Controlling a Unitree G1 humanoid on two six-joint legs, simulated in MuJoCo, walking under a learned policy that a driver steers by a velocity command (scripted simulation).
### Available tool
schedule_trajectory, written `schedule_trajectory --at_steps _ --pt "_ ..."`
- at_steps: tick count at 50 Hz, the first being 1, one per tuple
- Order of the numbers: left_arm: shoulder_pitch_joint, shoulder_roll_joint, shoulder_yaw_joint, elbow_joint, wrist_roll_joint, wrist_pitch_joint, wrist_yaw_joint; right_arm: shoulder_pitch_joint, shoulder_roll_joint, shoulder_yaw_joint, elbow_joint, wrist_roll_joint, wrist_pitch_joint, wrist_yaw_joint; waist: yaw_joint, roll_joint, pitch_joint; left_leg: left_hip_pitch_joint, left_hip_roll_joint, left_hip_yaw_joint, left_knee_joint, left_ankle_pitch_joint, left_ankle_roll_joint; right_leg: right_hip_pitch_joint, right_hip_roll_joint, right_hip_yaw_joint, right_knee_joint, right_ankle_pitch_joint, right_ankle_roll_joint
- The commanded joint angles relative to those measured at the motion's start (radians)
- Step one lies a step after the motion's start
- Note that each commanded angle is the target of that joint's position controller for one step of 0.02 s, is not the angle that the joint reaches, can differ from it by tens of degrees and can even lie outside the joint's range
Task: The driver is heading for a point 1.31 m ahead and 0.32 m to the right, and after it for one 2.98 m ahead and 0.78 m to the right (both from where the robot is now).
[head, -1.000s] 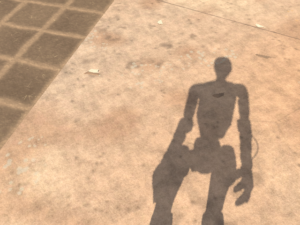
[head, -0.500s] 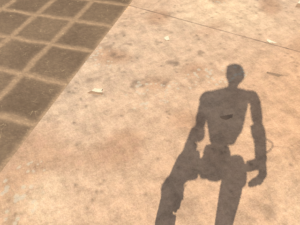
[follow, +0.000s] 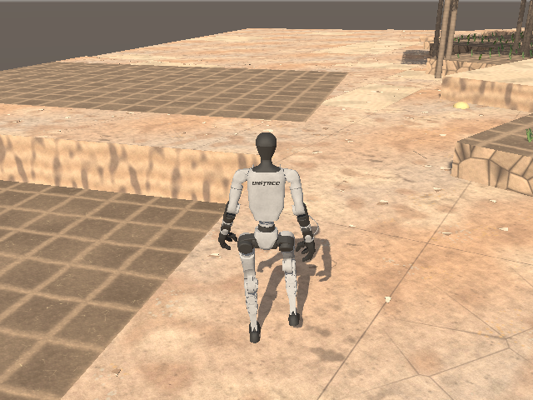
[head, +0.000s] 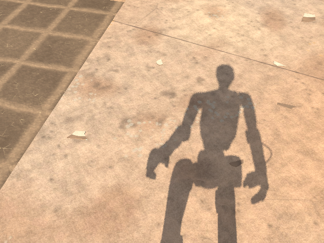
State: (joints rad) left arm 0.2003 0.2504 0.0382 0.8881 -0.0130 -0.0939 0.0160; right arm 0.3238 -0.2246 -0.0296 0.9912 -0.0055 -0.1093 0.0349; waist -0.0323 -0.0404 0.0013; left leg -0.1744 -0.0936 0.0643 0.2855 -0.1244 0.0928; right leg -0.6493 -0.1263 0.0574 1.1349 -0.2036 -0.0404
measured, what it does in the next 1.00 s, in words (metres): walks ahead: right foot, then left foot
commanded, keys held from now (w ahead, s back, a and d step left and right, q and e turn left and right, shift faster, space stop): w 0.74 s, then w+e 0.26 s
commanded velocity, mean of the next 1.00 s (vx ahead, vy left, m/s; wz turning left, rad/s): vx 0.50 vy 0.00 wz -0.06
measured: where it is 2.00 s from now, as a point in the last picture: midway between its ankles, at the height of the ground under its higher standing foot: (195, 142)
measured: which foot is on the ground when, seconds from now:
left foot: down 0.00-0.32, up 0.34-0.84, down 0.86-1.00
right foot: up 0.00-0.28, down 0.30-0.88, up 0.90-1.00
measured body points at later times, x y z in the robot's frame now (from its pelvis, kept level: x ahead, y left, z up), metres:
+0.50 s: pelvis +0.27 -0.08 +0.00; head +0.29 -0.10 +0.45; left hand +0.33 +0.18 -0.12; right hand +0.36 -0.35 -0.14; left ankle +0.27 +0.08 -0.66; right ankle +0.29 -0.16 -0.74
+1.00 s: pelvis +0.54 -0.02 -0.01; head +0.57 +0.00 +0.44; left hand +0.58 +0.25 -0.16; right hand +0.66 -0.28 -0.12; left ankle +0.61 +0.07 -0.74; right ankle +0.44 -0.16 -0.65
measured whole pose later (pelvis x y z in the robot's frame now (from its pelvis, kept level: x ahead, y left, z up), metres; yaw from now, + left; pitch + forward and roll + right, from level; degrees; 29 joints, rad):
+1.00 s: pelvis +0.54 -0.02 -0.01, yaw -4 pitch +2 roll +0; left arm 0.34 0.26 0.06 0.96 -0.04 -0.08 0.01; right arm 0.14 -0.23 -0.05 0.89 0.00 -0.11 0.02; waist 0.01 -0.04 0.03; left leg -0.35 0.00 0.10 0.48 -0.16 0.04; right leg -0.42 -0.04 0.05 1.19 -0.37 -0.05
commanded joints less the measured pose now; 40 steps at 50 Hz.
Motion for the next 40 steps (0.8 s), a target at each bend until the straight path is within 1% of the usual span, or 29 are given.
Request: schedule_trajectory --at_steps 1,3,6,9,11,12,13,14,15,16,17,18,19,20,21,22,23,24,25,26,28,32,35,37,38,39,40 --pt "0.033 0.043 0.012 -0.043 0.012 0.005 0.007 -0.038 -0.132 -0.021 -0.055 0.002 -0.017 -0.02 0.046 0.078 0.053 -0.093 0.283 -0.217 -0.203 0.065 0.172 -0.032 -0.042 0.003 -0.142 0.151 0.028" --pt "-0.05 0.035 0.01 -0.066 0.009 -0.001 0.002 0.002 -0.145 -0.023 -0.049 0.009 -0.009 -0.03 0.017 0.076 0.052 -0.047 0.274 -0.192 -0.197 0.081 0.147 -0.036 -0.027 -0.011 -0.297 0.247 0.03" --pt "-0.156 0.029 0.005 -0.091 0.0 -0.006 -0.01 0.059 -0.165 -0.027 -0.032 0.02 -0.001 -0.035 -0.023 0.083 0.057 0.014 0.271 -0.162 -0.182 0.072 0.123 0.004 0.012 -0.043 -0.463 0.306 0.038" --pt "-0.236 0.034 0.001 -0.122 -0.009 -0.011 -0.028 0.108 -0.168 -0.029 -0.01 0.025 0.011 -0.036 -0.05 0.092 0.078 0.109 0.307 -0.172 -0.139 0.055 0.118 -0.003 0.028 -0.046 -0.551 0.259 0.03" --pt "-0.254 0.048 0.003 -0.139 -0.01 -0.019 -0.041 0.115 -0.174 -0.034 -0.003 0.026 0.021 -0.038 -0.043 0.098 0.081 0.17 0.338 -0.186 -0.097 0.066 0.107 0.007 0.037 -0.045 -0.595 0.187 0.005" --pt "-0.237 0.06 0.007 -0.141 -0.01 -0.024 -0.046 0.108 -0.181 -0.037 -0.002 0.027 0.026 -0.039 -0.027 0.106 0.072 0.188 0.349 -0.192 -0.068 0.097 0.098 0.042 0.046 -0.05 -0.616 0.148 -0.009" --pt "-0.192 0.076 0.015 -0.133 -0.01 -0.028 -0.048 0.092 -0.189 -0.04 -0.005 0.027 0.032 -0.04 0.003 0.117 0.05 0.193 0.349 -0.188 -0.019 0.187 0.087 0.116 0.066 -0.068 -0.635 0.117 -0.024" --pt "-0.09 0.105 0.033 -0.104 -0.007 -0.03 -0.046 0.069 -0.185 -0.037 -0.012 0.024 0.037 -0.04 0.062 0.116 -0.007 0.181 0.314 -0.155 0.102 0.354 0.066 0.259 0.099 -0.096 -0.658 0.104 -0.046" --pt "0.101 0.165 0.061 -0.049 -0.005 -0.033 -0.04 0.059 -0.152 -0.024 -0.025 0.012 0.039 -0.039 0.138 0.085 -0.13 0.086 0.251 -0.103 0.333 0.408 0.035 0.519 0.074 -0.063 -0.644 0.126 -0.087" --pt "0.269 0.279 0.089 -0.021 0.016 -0.03 -0.034 0.128 -0.063 0.006 -0.054 0.001 0.025 -0.034 0.151 -0.11 -0.302 -0.269 0.127 -0.021 0.739 0.11 -0.033 0.925 -0.182 0.301 -0.656 0.09 -0.216" --pt "0.307 0.251 0.081 -0.005 0.011 -0.024 -0.04 0.169 -0.024 0.02 -0.041 0.018 -0.002 -0.028 0.139 -0.263 -0.39 -0.514 0.028 -0.114 0.965 -0.417 -0.052 1.068 -0.293 0.67 -0.817 -0.036 -0.305" --pt "0.24 0.173 0.056 -0.017 0.006 -0.026 -0.041 0.094 -0.142 -0.009 -0.054 0.041 -0.021 -0.024 0.136 -0.164 -0.271 -0.61 0.096 -0.189 1.061 -0.386 -0.028 0.97 -0.26 0.59 -0.837 -0.071 -0.254" --pt "0.145 0.131 0.042 -0.041 0.006 -0.025 -0.04 0.012 -0.165 -0.015 -0.08 0.051 -0.027 -0.025 0.111 -0.101 -0.169 -0.616 0.151 -0.162 1.047 -0.293 -0.015 0.83 -0.224 0.432 -0.847 -0.006 -0.216" --pt "0.067 0.103 0.031 -0.053 0.009 -0.023 -0.045 -0.027 -0.153 -0.018 -0.086 0.039 -0.023 -0.03 0.078 -0.024 -0.099 -0.573 0.192 -0.14 0.985 -0.21 -0.02 0.687 -0.179 0.32 -0.885 0.082 -0.197" --pt "0.029 0.076 0.023 -0.057 0.014 -0.026 -0.049 -0.032 -0.144 -0.025 -0.086 0.026 -0.011 -0.036 0.048 -0.023 -0.062 -0.52 0.223 -0.141 0.919 -0.158 -0.024 0.596 -0.138 0.243 -0.92 0.13 -0.179" --pt "0.022 0.064 0.02 -0.049 0.018 -0.026 -0.053 -0.014 -0.12 -0.025 -0.082 0.023 0.004 -0.036 0.026 -0.037 -0.046 -0.467 0.235 -0.138 0.886 -0.127 -0.03 0.537 -0.112 0.196 -0.95 0.152 -0.172" --pt "0.037 0.066 0.021 -0.037 0.018 -0.029 -0.054 0.003 -0.097 -0.023 -0.076 0.022 0.016 -0.037 0.016 -0.037 -0.038 -0.444 0.234 -0.128 0.866 -0.11 -0.037 0.507 -0.099 0.163 -0.97 0.195 -0.179" --pt "0.056 0.078 0.024 -0.023 0.017 -0.031 -0.052 0.005 -0.087 -0.024 -0.077 0.021 0.025 -0.039 0.008 -0.031 -0.026 -0.452 0.236 -0.123 0.844 -0.091 -0.044 0.494 -0.094 0.132 -0.982 0.243 -0.186" --pt "0.074 0.094 0.029 -0.013 0.018 -0.032 -0.047 -0.018 -0.089 -0.026 -0.087 0.018 0.029 -0.04 0.006 -0.023 -0.012 -0.479 0.239 -0.121 0.811 -0.058 -0.052 0.494 -0.093 0.111 -0.993 0.28 -0.191" --pt "0.092 0.106 0.032 -0.003 0.018 -0.031 -0.042 -0.056 -0.092 -0.028 -0.101 0.015 0.031 -0.042 0.012 -0.013 0.002 -0.517 0.241 -0.121 0.763 -0.018 -0.06 0.505 -0.094 0.097 -1.001 0.308 -0.193" --pt "0.125 0.111 0.033 0.012 0.017 -0.024 -0.03 -0.136 -0.087 -0.03 -0.128 0.01 0.03 -0.041 0.029 -0.009 0.018 -0.568 0.241 -0.117 0.651 0.071 -0.072 0.532 -0.09 0.07 -1.01 0.327 -0.186" --pt "0.178 0.124 0.033 0.035 0.008 -0.015 -0.016 -0.277 -0.067 -0.023 -0.166 0.014 0.023 -0.03 0.07 -0.018 0.048 -0.53 0.209 -0.085 0.419 0.227 -0.072 0.55 -0.064 0.011 -1.03 0.271 -0.157" --pt "0.232 0.131 0.036 0.065 0.001 -0.008 -0.013 -0.364 -0.066 -0.019 -0.193 0.021 0.018 -0.018 0.099 -0.018 0.077 -0.534 0.19 -0.072 0.324 0.229 -0.066 0.622 -0.085 0.007 -1.018 0.24 -0.154" --pt "0.254 0.133 0.039 0.082 -0.001 0.002 -0.009 -0.41 -0.069 -0.017 -0.215 0.026 0.012 -0.006 0.106 -0.02 0.095 -0.554 0.185 -0.076 0.282 0.19 -0.052 0.689 -0.115 0.012 -0.99 0.252 -0.151" --pt "0.262 0.133 0.041 0.089 -0.004 0.007 -0.006 -0.429 -0.074 -0.017 -0.227 0.025 0.008 -0.001 0.105 -0.019 0.101 -0.547 0.182 -0.08 0.264 0.16 -0.043 0.709 -0.128 0.027 -0.968 0.27 -0.149" --pt "0.26 0.138 0.043 0.092 -0.006 0.012 -0.004 -0.429 -0.081 -0.02 -0.234 0.025 0.002 0.004 0.093 -0.021 0.099 -0.525 0.174 -0.082 0.243 0.124 -0.034 0.725 -0.138 0.04 -0.943 0.297 -0.143" --pt "0.249 0.145 0.047 0.091 -0.007 0.016 -0.002 -0.406 -0.094 -0.025 -0.232 0.025 -0.003 0.007 0.074 -0.03 0.085 -0.471 0.161 -0.077 0.224 0.09 -0.027 0.729 -0.142 0.051 -0.914 0.338 -0.136"
Velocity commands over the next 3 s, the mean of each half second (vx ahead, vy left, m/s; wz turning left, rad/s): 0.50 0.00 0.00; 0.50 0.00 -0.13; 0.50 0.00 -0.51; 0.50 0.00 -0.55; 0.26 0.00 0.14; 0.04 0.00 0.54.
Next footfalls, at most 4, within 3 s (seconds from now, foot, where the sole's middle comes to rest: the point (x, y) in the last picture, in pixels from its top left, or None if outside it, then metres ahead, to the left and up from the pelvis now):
0.30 right None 0.34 -0.17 -0.78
0.86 left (145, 213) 0.65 0.08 -0.78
1.44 right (206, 166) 0.89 -0.22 -0.78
1.92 left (190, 114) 1.23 -0.18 -0.78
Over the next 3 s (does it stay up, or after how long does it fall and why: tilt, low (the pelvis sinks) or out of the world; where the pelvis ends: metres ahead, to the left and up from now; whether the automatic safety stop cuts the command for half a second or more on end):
stays up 1.22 -0.28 0.00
